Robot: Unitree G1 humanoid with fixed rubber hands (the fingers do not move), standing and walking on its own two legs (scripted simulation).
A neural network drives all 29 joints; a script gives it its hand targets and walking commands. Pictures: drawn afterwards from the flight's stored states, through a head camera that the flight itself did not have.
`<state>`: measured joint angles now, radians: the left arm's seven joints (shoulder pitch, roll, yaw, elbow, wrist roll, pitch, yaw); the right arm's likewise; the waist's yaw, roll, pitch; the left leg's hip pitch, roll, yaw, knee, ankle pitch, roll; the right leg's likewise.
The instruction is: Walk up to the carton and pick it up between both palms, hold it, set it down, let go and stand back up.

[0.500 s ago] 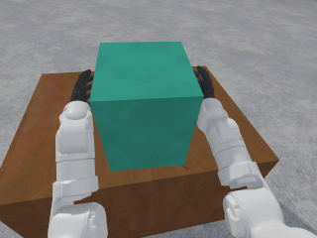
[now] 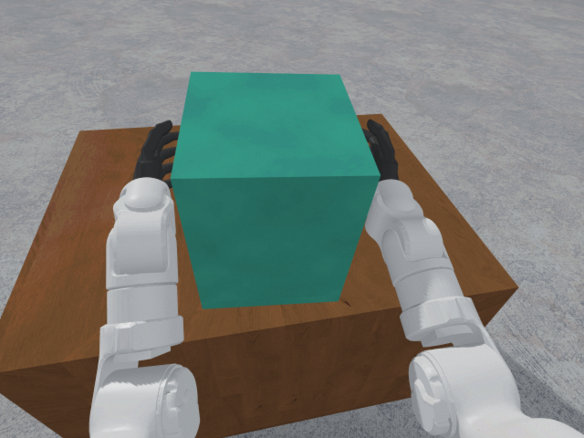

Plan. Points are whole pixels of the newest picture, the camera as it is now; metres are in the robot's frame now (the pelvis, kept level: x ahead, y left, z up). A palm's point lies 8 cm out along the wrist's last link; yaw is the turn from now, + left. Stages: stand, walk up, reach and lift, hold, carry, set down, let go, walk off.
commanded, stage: hold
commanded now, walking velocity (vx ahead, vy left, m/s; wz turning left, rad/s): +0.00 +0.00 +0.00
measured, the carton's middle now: (269, 194) +0.39 +0.01 +0.15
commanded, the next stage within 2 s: none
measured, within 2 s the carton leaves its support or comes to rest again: neither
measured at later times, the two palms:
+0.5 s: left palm (143, 185) +0.36 +0.16 +0.20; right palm (375, 176) +0.37 -0.13 +0.20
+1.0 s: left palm (144, 184) +0.36 +0.16 +0.20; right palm (376, 172) +0.37 -0.13 +0.20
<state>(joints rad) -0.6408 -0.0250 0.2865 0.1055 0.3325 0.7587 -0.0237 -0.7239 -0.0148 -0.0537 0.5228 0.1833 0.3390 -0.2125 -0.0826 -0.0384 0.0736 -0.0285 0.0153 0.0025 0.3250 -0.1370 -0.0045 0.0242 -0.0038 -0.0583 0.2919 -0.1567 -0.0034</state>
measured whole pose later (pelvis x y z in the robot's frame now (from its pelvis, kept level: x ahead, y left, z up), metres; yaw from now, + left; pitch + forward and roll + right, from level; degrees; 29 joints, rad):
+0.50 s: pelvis +0.01 +0.00 +0.00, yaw +1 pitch -10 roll -1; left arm -0.60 -0.02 0.29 0.08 0.33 0.75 -0.05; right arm -0.71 0.00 -0.03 0.51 0.20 0.33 -0.23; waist -0.10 -0.06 0.06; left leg -0.01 0.01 -0.02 0.34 -0.15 -0.01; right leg 0.06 0.00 -0.07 0.29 -0.17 0.00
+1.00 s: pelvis +0.01 +0.00 +0.00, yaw +1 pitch -10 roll -1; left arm -0.61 -0.02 0.30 0.09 0.33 0.75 -0.04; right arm -0.73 -0.01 -0.03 0.54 0.20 0.33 -0.22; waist -0.09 -0.06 0.05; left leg -0.01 0.01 -0.02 0.33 -0.15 -0.01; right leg 0.06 0.00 -0.07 0.28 -0.17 -0.01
